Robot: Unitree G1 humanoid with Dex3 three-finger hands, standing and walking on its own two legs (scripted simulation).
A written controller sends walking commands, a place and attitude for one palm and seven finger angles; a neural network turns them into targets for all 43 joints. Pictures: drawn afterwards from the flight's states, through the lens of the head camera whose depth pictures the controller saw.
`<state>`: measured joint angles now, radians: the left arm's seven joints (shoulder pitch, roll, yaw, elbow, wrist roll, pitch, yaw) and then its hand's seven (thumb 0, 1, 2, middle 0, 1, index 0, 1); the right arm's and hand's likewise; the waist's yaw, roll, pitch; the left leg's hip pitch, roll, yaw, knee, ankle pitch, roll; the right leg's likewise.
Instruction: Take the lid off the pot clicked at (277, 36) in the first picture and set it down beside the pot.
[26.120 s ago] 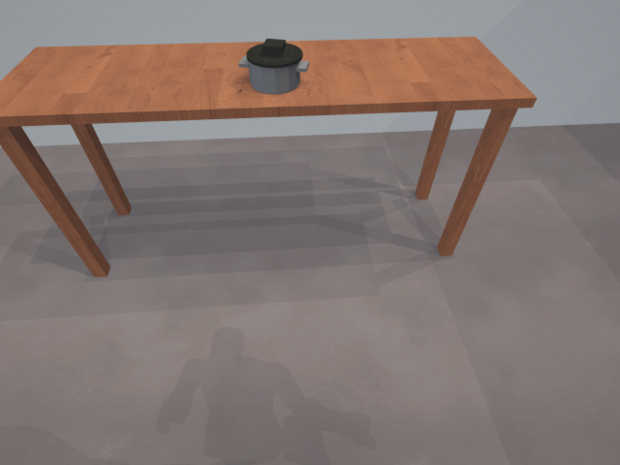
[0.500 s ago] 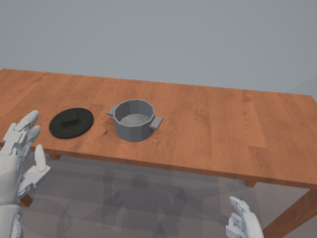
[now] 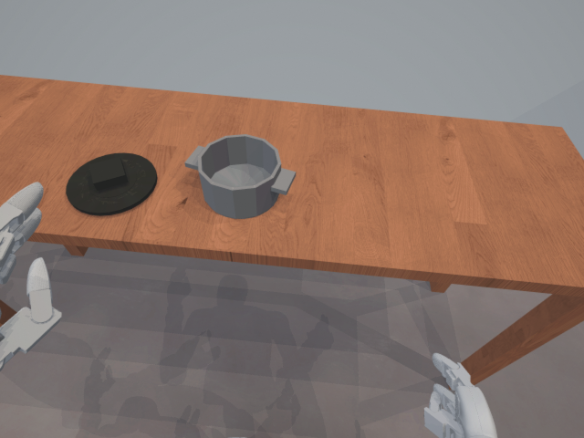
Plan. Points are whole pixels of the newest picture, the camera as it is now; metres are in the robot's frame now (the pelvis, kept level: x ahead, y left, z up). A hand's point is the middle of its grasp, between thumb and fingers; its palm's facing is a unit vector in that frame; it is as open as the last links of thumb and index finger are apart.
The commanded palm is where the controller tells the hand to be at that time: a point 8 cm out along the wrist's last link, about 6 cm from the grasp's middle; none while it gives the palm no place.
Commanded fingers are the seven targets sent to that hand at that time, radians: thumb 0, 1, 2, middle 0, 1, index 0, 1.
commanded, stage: step back with the hand held close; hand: left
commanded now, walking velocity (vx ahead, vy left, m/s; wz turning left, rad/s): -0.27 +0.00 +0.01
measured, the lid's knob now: (108, 173) +0.53 +0.37 +0.01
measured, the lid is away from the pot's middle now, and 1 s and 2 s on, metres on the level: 0.24 0.24 0.24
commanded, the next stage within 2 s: stop stepping back and stand still in 1.00 s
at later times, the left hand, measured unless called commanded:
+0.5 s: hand (29, 359) +0.15 +0.23 +0.17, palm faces +0.27 -0.86 -0.43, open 7.4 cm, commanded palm +0.08 +0.29 +0.19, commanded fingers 0.00 0.90 0.90 -0.20 -0.30 -0.20 -0.30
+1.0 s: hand out of the picture +0.07 +0.26 +0.18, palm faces +0.27 -0.90 -0.35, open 7.4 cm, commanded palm +0.01 +0.31 +0.19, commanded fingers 0.00 0.90 0.90 -0.20 -0.30 -0.20 -0.30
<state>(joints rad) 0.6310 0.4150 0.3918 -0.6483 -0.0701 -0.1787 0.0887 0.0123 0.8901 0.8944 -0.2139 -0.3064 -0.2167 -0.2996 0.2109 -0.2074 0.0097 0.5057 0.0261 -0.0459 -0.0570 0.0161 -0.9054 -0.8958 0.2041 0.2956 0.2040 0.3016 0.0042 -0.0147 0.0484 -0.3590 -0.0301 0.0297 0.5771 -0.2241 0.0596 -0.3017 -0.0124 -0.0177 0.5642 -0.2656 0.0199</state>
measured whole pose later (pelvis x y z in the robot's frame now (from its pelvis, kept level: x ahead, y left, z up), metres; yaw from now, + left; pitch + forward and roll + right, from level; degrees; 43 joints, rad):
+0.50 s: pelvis -0.05 +0.01 +0.00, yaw -1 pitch +3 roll -3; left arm 0.59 0.41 0.37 -0.66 -0.06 -0.24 0.10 0.01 0.89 0.89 -0.21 -0.31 -0.21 -0.30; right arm 0.16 -0.19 0.02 0.56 0.01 -0.09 -0.06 0.02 -0.90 -0.90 0.21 0.30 0.21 0.30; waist 0.01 -0.01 0.04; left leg -0.48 0.01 0.02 0.54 -0.11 0.06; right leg -0.22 0.06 0.01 0.49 -0.30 0.01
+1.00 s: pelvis -0.13 +0.04 +0.01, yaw -3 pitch +2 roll -5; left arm 0.61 0.41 0.37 -0.66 -0.08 -0.21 0.13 0.01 0.89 0.90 -0.21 -0.31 -0.21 -0.30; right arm 0.23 -0.15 0.01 0.57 -0.02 -0.13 -0.04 0.02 -0.90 -0.90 0.20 0.30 0.21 0.30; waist -0.02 -0.02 -0.02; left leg -0.43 0.03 0.00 0.42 -0.03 0.07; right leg -0.36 0.09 0.03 0.84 -0.50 0.00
